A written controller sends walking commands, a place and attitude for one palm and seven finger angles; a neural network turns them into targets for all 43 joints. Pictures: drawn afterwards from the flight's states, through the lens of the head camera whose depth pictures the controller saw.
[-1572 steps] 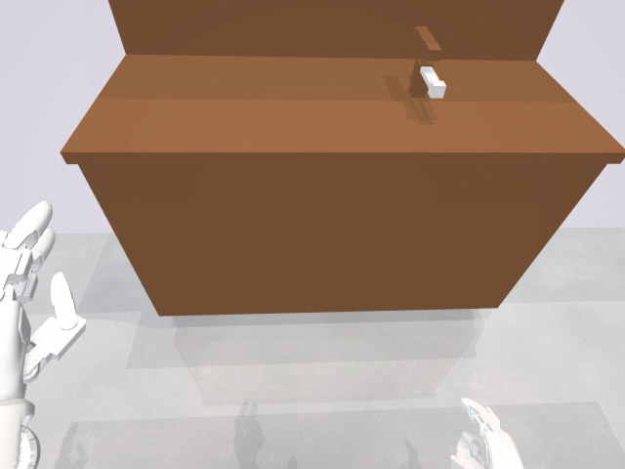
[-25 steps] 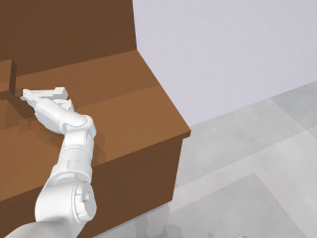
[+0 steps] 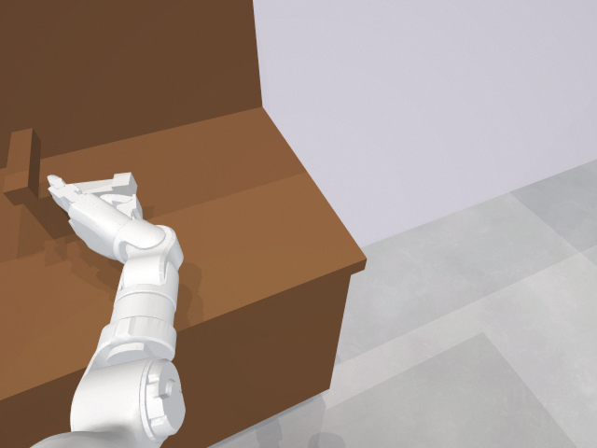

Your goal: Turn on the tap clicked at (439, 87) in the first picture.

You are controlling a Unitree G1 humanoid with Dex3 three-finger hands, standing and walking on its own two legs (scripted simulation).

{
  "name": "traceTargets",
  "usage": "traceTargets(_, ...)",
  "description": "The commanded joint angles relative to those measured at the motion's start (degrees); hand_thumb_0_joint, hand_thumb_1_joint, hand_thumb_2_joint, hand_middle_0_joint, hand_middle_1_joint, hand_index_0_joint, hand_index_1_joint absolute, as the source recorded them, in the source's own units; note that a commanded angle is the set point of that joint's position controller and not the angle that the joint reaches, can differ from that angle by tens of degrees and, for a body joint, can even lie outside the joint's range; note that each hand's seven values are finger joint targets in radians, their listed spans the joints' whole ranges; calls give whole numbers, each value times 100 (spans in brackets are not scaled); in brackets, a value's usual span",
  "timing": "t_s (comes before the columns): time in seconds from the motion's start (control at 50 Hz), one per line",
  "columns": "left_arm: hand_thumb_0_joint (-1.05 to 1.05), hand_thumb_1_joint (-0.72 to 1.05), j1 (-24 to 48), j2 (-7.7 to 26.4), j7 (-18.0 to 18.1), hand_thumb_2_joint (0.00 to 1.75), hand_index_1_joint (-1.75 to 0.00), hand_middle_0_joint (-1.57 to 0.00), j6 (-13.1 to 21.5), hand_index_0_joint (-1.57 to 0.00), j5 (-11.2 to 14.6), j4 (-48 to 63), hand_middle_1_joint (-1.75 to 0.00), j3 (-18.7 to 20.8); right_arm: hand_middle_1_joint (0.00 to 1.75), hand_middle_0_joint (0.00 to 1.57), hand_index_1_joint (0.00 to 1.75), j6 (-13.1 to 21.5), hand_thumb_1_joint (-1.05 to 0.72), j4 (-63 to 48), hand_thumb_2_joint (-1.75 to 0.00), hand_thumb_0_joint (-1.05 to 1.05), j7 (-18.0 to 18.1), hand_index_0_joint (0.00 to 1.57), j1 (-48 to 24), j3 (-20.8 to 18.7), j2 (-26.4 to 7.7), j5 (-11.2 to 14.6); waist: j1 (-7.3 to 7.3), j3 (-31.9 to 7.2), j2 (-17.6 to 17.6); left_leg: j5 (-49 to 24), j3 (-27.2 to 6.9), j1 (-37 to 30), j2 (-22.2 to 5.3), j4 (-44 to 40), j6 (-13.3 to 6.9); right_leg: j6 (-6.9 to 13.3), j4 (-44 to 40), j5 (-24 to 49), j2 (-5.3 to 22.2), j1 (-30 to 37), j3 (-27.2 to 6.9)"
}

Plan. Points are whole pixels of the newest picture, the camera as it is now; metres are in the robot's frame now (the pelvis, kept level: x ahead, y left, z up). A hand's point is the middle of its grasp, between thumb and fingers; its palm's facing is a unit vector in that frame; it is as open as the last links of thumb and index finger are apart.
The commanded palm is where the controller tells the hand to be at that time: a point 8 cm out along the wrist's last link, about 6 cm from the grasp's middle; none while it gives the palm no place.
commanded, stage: lift the hand up off the lever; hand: left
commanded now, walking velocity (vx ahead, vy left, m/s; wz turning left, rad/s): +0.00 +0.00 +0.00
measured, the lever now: (124, 186) +0.47 +0.26 +0.10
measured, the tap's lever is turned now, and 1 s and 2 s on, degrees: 76 76 76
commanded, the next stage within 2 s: draw the hand back beside the body in 1.96 s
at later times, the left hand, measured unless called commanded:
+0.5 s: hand (135, 198) +0.42 +0.22 +0.13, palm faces +0.84 -0.53 -0.11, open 7.8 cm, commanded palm +0.37 +0.23 +0.13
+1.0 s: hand (118, 194) +0.41 +0.23 +0.15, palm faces +0.84 -0.54 -0.08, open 7.8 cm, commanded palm +0.36 +0.24 +0.15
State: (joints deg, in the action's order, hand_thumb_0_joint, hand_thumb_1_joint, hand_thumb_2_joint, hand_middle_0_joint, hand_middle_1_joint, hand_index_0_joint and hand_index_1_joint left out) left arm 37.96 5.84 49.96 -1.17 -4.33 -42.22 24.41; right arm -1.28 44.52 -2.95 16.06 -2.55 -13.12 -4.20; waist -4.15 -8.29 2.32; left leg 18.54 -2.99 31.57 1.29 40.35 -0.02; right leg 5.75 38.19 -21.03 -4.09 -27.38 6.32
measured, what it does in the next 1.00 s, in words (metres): stands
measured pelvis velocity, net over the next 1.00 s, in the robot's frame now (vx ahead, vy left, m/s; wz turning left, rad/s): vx -0.01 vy -0.01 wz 0.01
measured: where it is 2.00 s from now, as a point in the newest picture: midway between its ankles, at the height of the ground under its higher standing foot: outside the picture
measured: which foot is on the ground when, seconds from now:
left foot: down 0.00-1.00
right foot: down 0.00-1.00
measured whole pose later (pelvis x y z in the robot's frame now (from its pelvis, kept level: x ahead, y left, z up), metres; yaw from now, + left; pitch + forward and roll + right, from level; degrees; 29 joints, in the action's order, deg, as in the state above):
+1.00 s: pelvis -0.01 -0.01 +0.01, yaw +0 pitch +6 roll +0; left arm 36.8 4.9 48.6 -11.3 -2.1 -33.3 21.4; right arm 0.3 45.0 -0.4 11.3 -1.8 -12.9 -2.5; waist -1.7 -6.9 2.1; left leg 15.4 -3.2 24.8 1.4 34.7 0.4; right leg 6.1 33.4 -18.4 -4.0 -21.0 6.4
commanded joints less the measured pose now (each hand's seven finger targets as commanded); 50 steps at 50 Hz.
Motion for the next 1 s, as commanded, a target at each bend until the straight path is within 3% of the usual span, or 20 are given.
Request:
traceTargets(0.0, 0, 90, 2530, 789, 36, 90, -15, -15, 189, -15, -165, 1352, -15, -485, 30, 20, 30, 265, -90, -655, -90, 0, 39, 20, -374, -169, -707, 54, -3, -1477, -183, -1564, 54, -967, -27, -264, -183, -504, -635, 2125, 419, 824, -366)
traceTargets(0.02, 0, 90, 2484, 822, 58, 90, -15, -15, 141, -15, -160, 1286, -15, -420, 30, 20, 30, 274, -90, -653, -90, 0, 48, 20, -379, -173, -709, 52, 23, -1467, -341, -1507, 52, -919, -20, -280, -187, -515, -649, 2101, 418, 862, -361)
traceTargets(0.04, 0, 90, 2575, 955, 65, 90, -15, -15, 132, -15, -188, 1337, -15, -348, 30, 20, 30, 265, -90, -614, -90, 0, 66, 20, -447, -177, -723, 55, 24, -1403, -163, -1516, 27, -983, -28, -310, -177, -473, -664, 1918, 403, 789, -340)
traceTargets(0.06, 0, 90, 2740, 708, 67, 90, -15, -15, 125, -15, -187, 1419, -15, -571, 30, 20, 30, 279, -90, -628, -90, 0, 58, 20, -484, -154, -682, 59, -10, -1428, -130, -1520, 19, -1060, -25, -317, -169, -465, -653, 1853, 399, 705, -340)
traceTargets(0.14, 0, 90, 2898, 807, 144, 90, -15, -15, 96, -15, -258, 1502, -15, -473, 30, 20, 30, 300, -90, -559, -90, 0, 64, 20, -515, -174, -664, 28, 39, -1649, -79, -1729, -40, -1256, -47, -291, -101, -422, -588, 1840, 365, 693, -292)
traceTargets(0.18, 0, 90, 2774, 548, 148, 90, -15, -15, 58, -15, -258, 1598, -15, -661, 30, 20, 30, 303, -90, -608, -90, 0, 30, 20, -564, -170, -619, 30, 85, -1801, 24, -1980, -24, -1403, -55, -252, -52, -405, -526, 1994, 363, 705, -277)
traceTargets(0.26, 0, 90, 2553, 420, 143, 90, -15, -15, -188, -15, -196, 1487, -15, -708, 30, 20, 30, 229, -90, -653, -90, 0, 28, 20, -642, -156, -629, 49, 120, -1659, -183, -2089, -17, -1349, -67, -300, -9, -408, -549, 2116, 383, 802, -244)
traceTargets(0.3, 0, 90, 2530, 448, 161, 90, -15, -15, -263, -15, -166, 1582, -15, -676, 30, 20, 30, 235, -90, -687, -90, 0, 35, 20, -702, -149, -623, 62, 151, -1619, -382, -1977, 18, -1254, -50, -305, -63, -442, -611, 2207, 398, 917, -280)
traceTargets(0.34, 0, 90, 2688, 705, 182, 90, -15, -15, -287, -15, -201, 1675, -15, -499, 30, 20, 30, 229, -90, -643, -90, 0, 76, 20, -730, -151, -623, 57, 176, -1608, -342, -1895, -7, -1210, -50, -345, -60, -439, -627, 2141, 400, 956, -289)
traceTargets(0.44, 0, 90, 2834, 824, 188, 90, -15, -15, -354, -15, -278, 1772, -15, -459, 30, 20, 30, 263, -90, -646, -90, 0, 118, 20, -790, -133, -606, 49, 172, -1603, -258, -1725, 35, -1132, -24, -365, -107, -465, -687, 2103, 427, 1026, -346)
traceTargets(0.54, 0, 90, 2555, 854, 79, 90, -15, -15, -468, -15, -188, 1773, -15, -442, 30, 20, 30, 281, -90, -670, -90, 0, 154, 20, -742, -130, -625, 97, 202, -1659, -282, -1751, 47, -1165, -12, -435, -114, -490, -729, 2305, 453, 1229, -358)
traceTargets(0.56, 0, 90, 2565, 671, 45, 90, -15, -15, -481, -15, -133, 1889, -15, -613, 30, 20, 30, 294, -90, -720, -90, 0, 149, 20, -781, -107, -615, 119, 182, -1614, -234, -1750, 76, -1193, -5, -447, -121, -504, -752, 2366, 472, 1230, -381)
traceTargets(0.62, 0, 90, 2382, 791, -10, 90, -15, -15, -590, -15, -42, 1811, -15, -520, 30, 20, 30, 296, -90, -721, -90, 0, 190, 20, -791, -93, -637, 155, 176, -1487, -458, -1547, 97, -1044, 11, -504, -154, -582, -882, 2476, 542, 1390, -457)
traceTargets(0.66, 0, 90, 2602, 674, -45, 90, -15, -15, -592, -15, -22, 1935, -15, -681, 30, 20, 30, 322, -90, -701, -90, 0, 205, 20, -859, -79, -641, 169, 133, -1343, -243, -1504, 92, -1164, 7, -565, -162, -544, -933, 2224, 521, 1226, -433)
traceTargets(0.74, 0, 90, 2596, 1046, -20, 90, -15, -15, -539, -15, -37, 2127, -15, -414, 30, 20, 30, 371, -90, -646, -90, 0, 246, 20, -891, -109, -644, 163, 207, -1468, -235, -1422, 89, -1155, 26, -593, -173, -560, -969, 2180, 527, 1362, -490)
traceTargets(0.76, 0, 90, 2677, 814, -28, 90, -15, -15, -531, -15, -40, 2210, -15, -620, 30, 20, 30, 394, -90, -670, -90, 0, 233, 20, -916, -85, -609, 167, 188, -1456, -155, -1432, 101, -1190, 29, -621, -162, -548, -963, 2128, 526, 1327, -481)
traceTargets(0.84, 0, 90, 2502, 1194, -53, 90, -15, -15, -605, -15, -22, 2106, -15, -303, 30, 20, 30, 376, -90, -648, -90, 0, 288, 20, -921, -92, -649, 175, 252, -1446, -320, -1368, 106, -1097, 34, -669, -172, -580, -1009, 2183, 562, 1500, -529)
traceTargets(0.9, 0, 90, 2598, 879, -88, 90, -15, -15, -656, -15, -9, 2235, -15, -589, 30, 20, 30, 422, -90, -688, -90, 0, 279, 20, -982, -78, -614, 194, 210, -1408, -252, -1433, 144, -1218, 16, -689, -169, -581, -1037, 2261, 568, 1455, -524)
traceTargets(0.94, 0, 90, 2359, 1041, -100, 90, -15, -15, -698, -15, 17, 2143, -15, -421, 30, 20, 30, 422, -90, -670, -90, 0, 295, 20, -986, -100, -637, 192, 268, -1345, -260, -1408, 124, -1247, 26, -735, -174, -560, -1066, 2118, 528, 1448, -485)
traceTargets(0.98, 0, 90, 2450, 880, -129, 90, -15, -15, -730, -15, 74, 2122, -15, -568, 30, 20, 30, 442, -90, -692, -90, 0, 294, 20, -1021, -59, -617, 214, 225, -1274, -373, -1301, 135, -1213, 30, -764, -175, -589, -1131, 2031, 561, 1428, -525)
